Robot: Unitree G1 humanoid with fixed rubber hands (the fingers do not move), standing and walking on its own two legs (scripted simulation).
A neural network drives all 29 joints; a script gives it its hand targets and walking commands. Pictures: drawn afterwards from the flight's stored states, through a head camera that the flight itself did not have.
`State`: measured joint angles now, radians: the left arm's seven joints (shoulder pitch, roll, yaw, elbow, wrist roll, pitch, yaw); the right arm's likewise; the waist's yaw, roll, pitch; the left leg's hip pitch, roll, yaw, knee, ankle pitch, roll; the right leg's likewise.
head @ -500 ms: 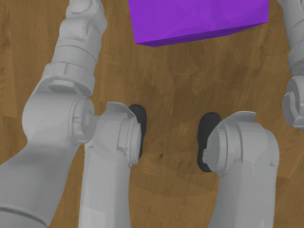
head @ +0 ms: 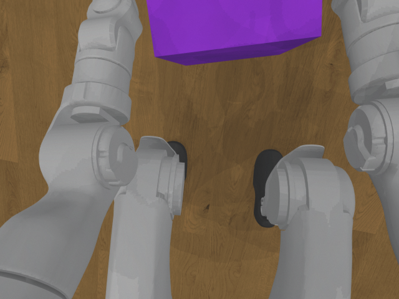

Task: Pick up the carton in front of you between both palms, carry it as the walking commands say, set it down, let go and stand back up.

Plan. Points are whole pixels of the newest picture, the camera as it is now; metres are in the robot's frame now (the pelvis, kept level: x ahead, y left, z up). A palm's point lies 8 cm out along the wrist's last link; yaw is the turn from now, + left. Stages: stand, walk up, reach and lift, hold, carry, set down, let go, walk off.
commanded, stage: reach and lift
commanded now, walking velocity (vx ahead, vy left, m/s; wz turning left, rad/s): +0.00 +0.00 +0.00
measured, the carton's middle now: out of the picture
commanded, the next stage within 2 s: none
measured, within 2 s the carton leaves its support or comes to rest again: leaves its support in 0.06 s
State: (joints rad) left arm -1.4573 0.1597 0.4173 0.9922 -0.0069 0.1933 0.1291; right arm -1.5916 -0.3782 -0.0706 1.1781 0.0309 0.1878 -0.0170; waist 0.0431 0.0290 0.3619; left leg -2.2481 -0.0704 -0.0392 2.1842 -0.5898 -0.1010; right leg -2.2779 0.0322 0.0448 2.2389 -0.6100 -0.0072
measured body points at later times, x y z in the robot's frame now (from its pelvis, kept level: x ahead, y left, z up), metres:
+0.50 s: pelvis -0.01 +0.02 +0.09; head +0.27 -0.02 +0.43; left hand +0.51 +0.13 +0.01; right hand +0.52 -0.17 +0.01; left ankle +0.12 +0.15 -0.33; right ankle +0.10 -0.12 -0.33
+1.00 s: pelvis +0.02 +0.01 +0.20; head +0.22 -0.02 +0.60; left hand +0.48 +0.13 +0.16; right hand +0.47 -0.17 +0.15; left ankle +0.12 +0.15 -0.33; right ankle +0.10 -0.12 -0.33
